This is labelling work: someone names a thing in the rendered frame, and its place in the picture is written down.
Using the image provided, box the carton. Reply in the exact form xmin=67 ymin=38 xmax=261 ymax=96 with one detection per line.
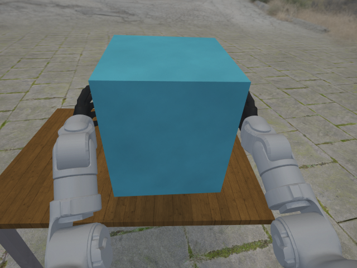
xmin=88 ymin=35 xmax=251 ymax=197

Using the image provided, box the robot left hand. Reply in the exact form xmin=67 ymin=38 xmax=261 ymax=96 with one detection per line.
xmin=73 ymin=85 xmax=98 ymax=126

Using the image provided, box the left robot upper arm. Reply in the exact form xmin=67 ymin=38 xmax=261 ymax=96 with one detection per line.
xmin=46 ymin=222 xmax=113 ymax=268

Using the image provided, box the table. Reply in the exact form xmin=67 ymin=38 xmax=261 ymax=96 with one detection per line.
xmin=0 ymin=108 xmax=275 ymax=268

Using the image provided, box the right robot upper arm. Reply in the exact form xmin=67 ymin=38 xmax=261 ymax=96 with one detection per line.
xmin=271 ymin=211 xmax=357 ymax=268

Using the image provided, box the robot right forearm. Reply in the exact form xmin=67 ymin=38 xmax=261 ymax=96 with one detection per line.
xmin=240 ymin=116 xmax=342 ymax=254

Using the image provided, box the robot left forearm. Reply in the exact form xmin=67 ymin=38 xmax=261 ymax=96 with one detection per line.
xmin=45 ymin=114 xmax=102 ymax=268

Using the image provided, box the robot right hand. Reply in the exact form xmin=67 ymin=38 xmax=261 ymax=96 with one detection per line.
xmin=239 ymin=92 xmax=258 ymax=131

